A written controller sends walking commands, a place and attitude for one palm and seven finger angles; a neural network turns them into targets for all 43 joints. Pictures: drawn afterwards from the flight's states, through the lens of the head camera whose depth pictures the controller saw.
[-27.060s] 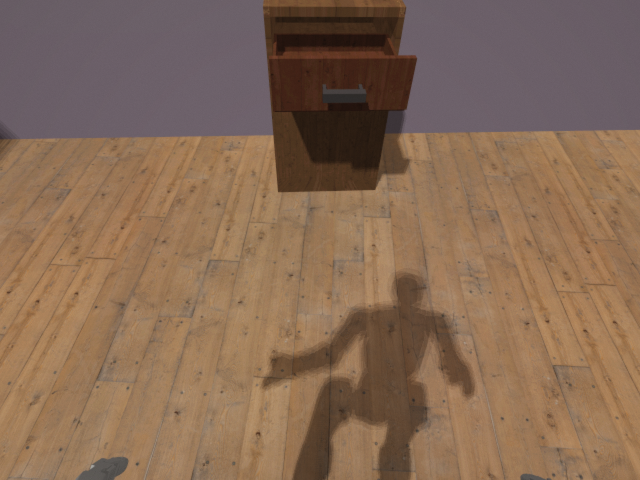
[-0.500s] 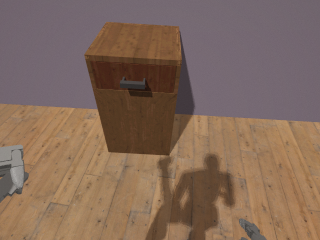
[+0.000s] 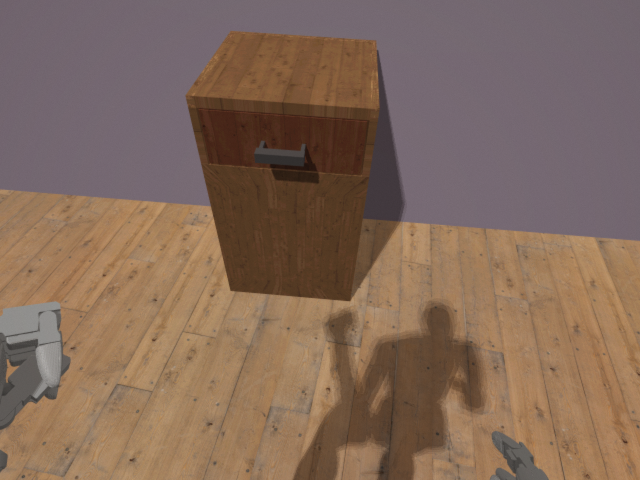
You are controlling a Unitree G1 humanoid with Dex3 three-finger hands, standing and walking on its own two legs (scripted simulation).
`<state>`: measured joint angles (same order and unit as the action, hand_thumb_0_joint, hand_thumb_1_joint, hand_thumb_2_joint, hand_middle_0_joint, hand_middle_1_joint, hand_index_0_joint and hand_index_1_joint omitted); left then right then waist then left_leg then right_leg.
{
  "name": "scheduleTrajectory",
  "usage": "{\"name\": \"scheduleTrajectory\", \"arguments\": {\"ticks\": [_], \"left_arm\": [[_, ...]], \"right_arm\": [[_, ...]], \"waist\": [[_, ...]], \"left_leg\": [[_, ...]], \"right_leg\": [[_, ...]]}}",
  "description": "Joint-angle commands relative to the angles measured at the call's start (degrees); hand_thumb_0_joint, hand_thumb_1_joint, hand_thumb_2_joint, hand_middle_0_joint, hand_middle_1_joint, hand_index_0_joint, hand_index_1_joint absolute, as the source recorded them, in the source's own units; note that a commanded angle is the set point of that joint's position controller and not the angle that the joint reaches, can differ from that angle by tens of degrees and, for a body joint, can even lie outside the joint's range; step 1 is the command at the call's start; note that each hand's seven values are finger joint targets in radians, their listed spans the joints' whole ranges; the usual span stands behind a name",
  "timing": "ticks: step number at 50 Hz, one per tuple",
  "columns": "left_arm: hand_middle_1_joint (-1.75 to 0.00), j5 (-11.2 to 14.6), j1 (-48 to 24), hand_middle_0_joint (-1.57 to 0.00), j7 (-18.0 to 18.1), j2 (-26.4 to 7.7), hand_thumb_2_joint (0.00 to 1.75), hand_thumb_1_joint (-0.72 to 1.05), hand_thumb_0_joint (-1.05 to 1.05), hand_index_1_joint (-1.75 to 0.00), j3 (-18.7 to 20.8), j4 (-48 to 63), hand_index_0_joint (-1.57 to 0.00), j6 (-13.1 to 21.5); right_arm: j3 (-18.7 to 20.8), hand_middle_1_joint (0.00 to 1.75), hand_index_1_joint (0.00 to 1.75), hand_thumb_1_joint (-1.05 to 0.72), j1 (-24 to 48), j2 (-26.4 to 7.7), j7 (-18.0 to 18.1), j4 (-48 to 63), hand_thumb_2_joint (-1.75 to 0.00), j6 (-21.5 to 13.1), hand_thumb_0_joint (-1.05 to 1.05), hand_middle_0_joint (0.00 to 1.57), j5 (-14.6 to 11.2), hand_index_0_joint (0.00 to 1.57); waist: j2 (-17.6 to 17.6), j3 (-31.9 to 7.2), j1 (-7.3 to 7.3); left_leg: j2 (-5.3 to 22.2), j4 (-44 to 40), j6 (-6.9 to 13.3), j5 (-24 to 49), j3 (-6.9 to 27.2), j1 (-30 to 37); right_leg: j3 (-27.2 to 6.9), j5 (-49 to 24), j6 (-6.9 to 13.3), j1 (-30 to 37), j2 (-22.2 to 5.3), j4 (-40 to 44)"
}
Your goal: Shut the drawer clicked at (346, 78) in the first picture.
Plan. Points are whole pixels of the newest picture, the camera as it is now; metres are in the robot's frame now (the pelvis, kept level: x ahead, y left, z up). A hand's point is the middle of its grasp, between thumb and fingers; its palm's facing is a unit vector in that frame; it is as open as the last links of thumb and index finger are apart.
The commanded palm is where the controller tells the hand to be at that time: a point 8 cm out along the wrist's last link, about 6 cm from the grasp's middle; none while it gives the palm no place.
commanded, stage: stop stepping back and stand still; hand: left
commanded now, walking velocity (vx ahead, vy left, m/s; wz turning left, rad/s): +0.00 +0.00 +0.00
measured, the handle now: (281, 151) +0.87 +0.14 -0.08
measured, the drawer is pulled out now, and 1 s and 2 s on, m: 0.00 0.00 0.00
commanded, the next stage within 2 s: let the arm hang, fingers relaxed in 1.08 s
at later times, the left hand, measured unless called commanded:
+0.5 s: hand (71, 319) +0.23 +0.26 +0.15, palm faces +0.32 -0.82 -0.48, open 3.2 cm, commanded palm +0.16 +0.30 +0.18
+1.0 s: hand (33, 326) +0.22 +0.28 +0.16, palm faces +0.34 -0.82 -0.46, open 3.2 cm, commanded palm +0.15 +0.32 +0.18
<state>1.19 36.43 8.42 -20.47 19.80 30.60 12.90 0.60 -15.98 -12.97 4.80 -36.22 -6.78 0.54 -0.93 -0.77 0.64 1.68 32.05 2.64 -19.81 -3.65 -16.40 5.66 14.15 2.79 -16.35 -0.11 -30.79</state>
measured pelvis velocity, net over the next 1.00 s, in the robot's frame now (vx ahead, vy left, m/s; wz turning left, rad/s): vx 0.03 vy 0.04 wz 0.01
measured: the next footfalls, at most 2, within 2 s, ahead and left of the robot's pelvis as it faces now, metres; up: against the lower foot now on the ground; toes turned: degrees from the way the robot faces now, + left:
none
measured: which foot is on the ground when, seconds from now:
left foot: down 0.00-1.00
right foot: down 0.00-1.00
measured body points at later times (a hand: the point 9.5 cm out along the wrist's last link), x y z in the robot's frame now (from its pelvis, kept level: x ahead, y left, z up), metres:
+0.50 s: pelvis +0.04 +0.02 +0.01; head +0.07 +0.02 +0.46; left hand +0.21 +0.30 +0.18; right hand +0.22 -0.22 -0.07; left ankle +0.03 +0.12 -0.73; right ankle +0.03 -0.09 -0.73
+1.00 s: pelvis +0.03 +0.04 +0.01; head +0.05 +0.05 +0.46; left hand +0.19 +0.32 +0.18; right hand +0.20 -0.19 -0.07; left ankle +0.03 +0.12 -0.73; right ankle +0.03 -0.09 -0.73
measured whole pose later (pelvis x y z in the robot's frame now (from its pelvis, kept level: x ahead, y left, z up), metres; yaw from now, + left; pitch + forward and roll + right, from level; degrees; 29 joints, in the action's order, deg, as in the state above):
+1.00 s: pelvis +0.03 +0.04 +0.01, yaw +1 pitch +0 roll -1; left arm 2.2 36.2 8.1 -21.8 19.8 31.7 12.1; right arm -0.8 -11.0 -11.0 4.8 -34.0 -5.1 -0.1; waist 0.0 2.7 -0.3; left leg -1.0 25.0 2.9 -13.1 -4.0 -12.5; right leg 1.7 12.4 -0.8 -11.4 -0.8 -23.4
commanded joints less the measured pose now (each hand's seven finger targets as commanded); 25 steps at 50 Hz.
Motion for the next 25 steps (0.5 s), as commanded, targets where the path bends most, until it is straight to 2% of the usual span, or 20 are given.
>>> {"name": "scheduleTrajectory", "arguments": {"ticks": [1,2,3,4,5,6,7,8,10,11,13,16,18,22,25], "left_arm": [[-1.6,-0.8,-6.9,-1.4,1.9,-10.8,0.9,0.9,0.0,-1.6,6.5,20.6,-1.4,5.3],[-1.6,-0.7,-6.3,-1.4,1.9,-12.2,0.9,0.9,0.0,-1.6,7.6,19.5,-1.4,5.1],[-1.6,-0.5,-3.8,-1.4,1.5,-12.0,0.9,0.9,0.0,-1.6,8.6,16.2,-1.4,4.5],[-1.6,-0.7,-3.6,-1.4,1.6,-12.1,0.9,0.9,0.0,-1.6,9.3,16.4,-1.4,4.1],[-1.6,-0.7,-2.6,-1.4,1.6,-12.1,0.9,0.9,0.0,-1.6,9.7,15.5,-1.4,3.9],[-1.6,-0.4,-1.4,-1.4,1.5,-11.7,0.9,0.9,0.0,-1.6,9.6,14.3,-1.4,3.8],[-1.6,-0.1,0.1,-1.4,1.3,-11.5,0.9,0.9,0.0,-1.6,9.6,12.7,-1.4,3.7],[-1.6,0.5,0.2,-1.4,1.0,-10.5,0.9,0.9,0.0,-1.6,8.8,12.1,-1.4,3.7],[-1.6,1.3,0.6,-1.4,0.6,-9.5,0.9,0.9,0.0,-1.6,7.9,10.1,-1.4,3.2],[-1.6,1.3,0.4,-1.4,0.7,-9.5,0.9,0.9,0.0,-1.6,7.8,9.6,-1.4,2.9],[-1.6,1.3,0.7,-1.4,0.7,-9.1,0.9,0.9,0.0,-1.6,7.0,8.7,-1.4,2.4],[-1.6,1.3,0.4,-1.4,0.7,-10.3,0.9,0.9,0.0,-1.6,7.7,10.7,-1.4,2.3],[-1.6,1.1,-0.3,-1.4,0.7,-10.8,0.9,0.9,0.0,-1.6,7.8,12.2,-1.4,2.3],[-1.6,0.9,-1.6,-1.4,0.9,-11.4,0.9,0.9,0.0,-1.6,7.5,16.0,-1.4,2.5],[-1.6,1.1,1.4,-1.4,1.1,-11.0,0.9,0.9,0.0,-1.6,7.9,15.3,-1.4,2.6]], "right_arm": [[1.5,0.3,0.3,-0.9,7.3,-6.2,0.3,9.8,-0.9,-4.5,0.0,0.2,0.2,0.2],[1.5,0.3,0.3,-0.9,7.2,-5.2,0.1,9.6,-0.9,-4.6,0.0,0.2,0.1,0.2],[1.5,0.3,0.3,-0.9,7.2,-4.9,-0.1,8.8,-0.9,-4.8,0.0,0.2,0.1,0.2],[1.4,0.3,0.3,-0.9,7.6,-4.5,-0.2,9.2,-0.9,-4.8,0.0,0.2,-0.1,0.2],[1.3,0.3,0.3,-0.9,7.3,-4.7,-0.4,9.2,-0.9,-4.7,0.0,0.2,-0.4,0.2],[1.4,0.3,0.3,-0.9,7.2,-4.8,-0.5,9.1,-0.9,-4.5,0.0,0.2,-0.7,0.2],[1.6,0.3,0.3,-0.9,7.3,-4.9,-0.8,9.2,-0.9,-4.2,0.0,0.2,-0.7,0.2],[1.9,0.3,0.3,-0.9,8.1,-4.8,-1.1,9.4,-0.9,-3.9,0.0,0.2,-1.0,0.2],[2.2,0.3,0.3,-0.9,7.6,-4.9,-1.6,9.0,-0.9,-2.8,0.0,0.2,-1.2,0.2],[2.0,0.3,0.3,-0.9,7.7,-4.7,-1.6,8.9,-0.9,-2.3,0.0,0.2,-1.2,0.2],[1.8,0.3,0.3,-0.9,8.7,-4.5,-1.6,9.0,-0.9,-1.7,0.0,0.2,-1.2,0.2],[1.6,0.3,0.3,-0.9,9.9,-4.9,-0.7,9.7,-0.9,-1.1,0.0,0.2,-0.9,0.2],[1.4,0.3,0.3,-0.9,10.6,-4.7,-0.2,10.1,-0.9,-0.9,0.0,0.2,-0.7,0.2],[1.5,0.3,0.3,-0.9,10.7,-5.1,0.1,11.0,-0.9,-1.1,0.0,0.2,-0.7,0.2],[1.7,0.3,0.3,-0.9,10.1,-5.1,0.1,11.2,-0.9,-1.0,0.0,0.2,-0.8,0.2]], "waist": [[16.1,-0.7,-0.85],[14.6,-1.6,-0.91],[13.5,-1.5,-1.06],[13.8,-0.2,-1.14],[11.5,0.2,-1.04],[8.4,-0.6,-0.81],[3.5,-1.8,-0.42],[-1.0,-2.8,-0.19],[-5.8,-3.1,0.41],[-6.4,-3.3,0.52],[-5.3,-3.3,0.28],[-2.0,-4.6,-0.27],[1.3,-4.7,-0.51],[4.6,-5.8,-0.67],[5.0,-7.2,-0.79]], "left_leg": [[14.4,-17.8,6.4,0.6,21.7,6.8],[14.6,-16.9,6.3,6.8,20.4,5.7],[13.2,-18.4,4.9,2.8,17.2,1.0],[11.9,-17.1,4.5,4.1,14.4,-0.7],[10.6,-14.0,3.5,8.5,11.9,-1.1],[8.4,-10.0,2.5,13.3,9.2,-0.6],[5.7,-6.7,1.0,15.8,6.9,-0.4],[3.3,-3.8,-0.6,15.1,4.5,-0.6],[0.8,0.1,-1.9,9.1,2.2,-0.1],[0.4,0.3,-1.9,8.7,2.1,-0.3],[0.6,-2.7,-1.6,9.8,2.1,1.2],[2.5,-7.5,-0.5,17.3,3.1,6.8],[3.5,-8.4,-0.2,21.1,3.9,8.1],[4.0,-9.1,-0.3,24.7,4.9,8.6],[3.8,-8.5,-0.6,25.9,4.6,8.7]], "right_leg": [[-4.9,7.0,-3.4,-6.5,-1.3,-7.6],[-5.5,8.3,-4.1,-5.1,-1.3,-10.0],[-5.0,11.0,-3.5,-1.4,-1.5,-9.8],[-4.5,8.8,-3.2,1.2,-1.7,-5.6],[-4.1,4.3,-3.2,3.9,-1.3,-0.6],[-5.2,-2.8,-3.1,6.0,-1.6,4.1],[-8.2,-10.3,-2.4,8.0,-2.8,6.2],[-12.2,-16.4,-1.5,9.1,-5.2,7.3],[-17.7,-15.3,0.0,7.4,-9.6,11.5],[-18.2,-17.0,0.4,8.2,-10.7,12.1],[-16.2,-19.7,0.0,8.4,-10.2,11.4],[-10.8,-18.1,-2.3,7.7,-5.6,8.9],[-9.5,-18.2,-2.8,7.3,-4.3,8.0],[-8.0,-18.9,-2.7,9.1,-3.3,6.9],[-7.9,-20.7,-2.5,10.4,-3.2,6.7]]}}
